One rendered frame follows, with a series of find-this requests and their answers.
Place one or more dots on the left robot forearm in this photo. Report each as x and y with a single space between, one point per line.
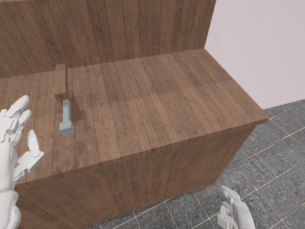
10 214

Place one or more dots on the counter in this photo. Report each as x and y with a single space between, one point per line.
155 116

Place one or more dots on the right robot hand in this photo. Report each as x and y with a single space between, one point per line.
238 216

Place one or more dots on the tap lever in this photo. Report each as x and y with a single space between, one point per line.
66 127

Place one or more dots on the left robot hand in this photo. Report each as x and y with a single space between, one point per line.
12 122

